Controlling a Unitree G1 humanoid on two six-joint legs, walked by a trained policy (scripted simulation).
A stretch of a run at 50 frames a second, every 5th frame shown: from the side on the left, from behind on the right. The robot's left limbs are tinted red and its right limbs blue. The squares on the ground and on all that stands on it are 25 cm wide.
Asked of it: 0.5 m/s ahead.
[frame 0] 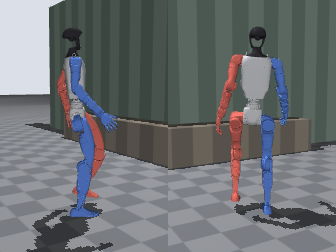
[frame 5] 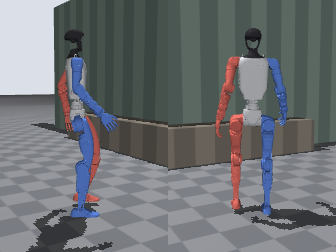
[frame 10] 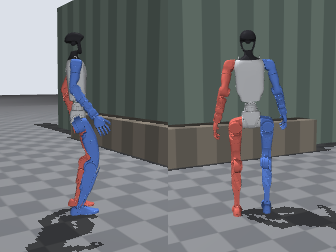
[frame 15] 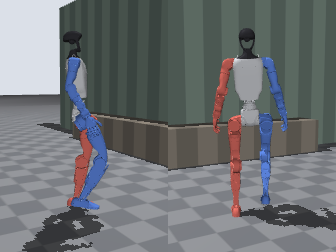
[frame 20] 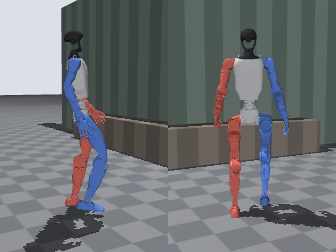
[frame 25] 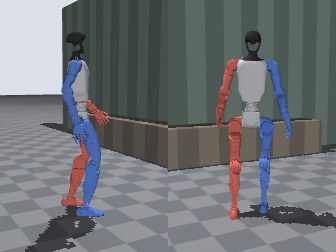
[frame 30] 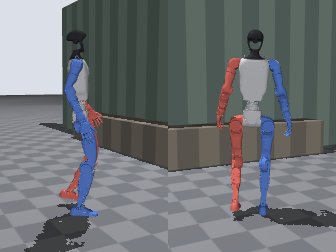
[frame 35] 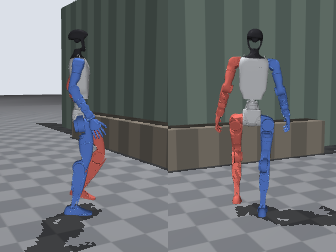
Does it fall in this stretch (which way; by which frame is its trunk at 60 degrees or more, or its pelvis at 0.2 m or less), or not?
no
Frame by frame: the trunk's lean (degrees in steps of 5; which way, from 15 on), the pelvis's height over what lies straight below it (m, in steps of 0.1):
0: 5, 0.8
5: 5, 0.8
10: 5, 0.8
15: 5, 0.8
20: 5, 0.8
25: 5, 0.8
30: 5, 0.8
35: 5, 0.8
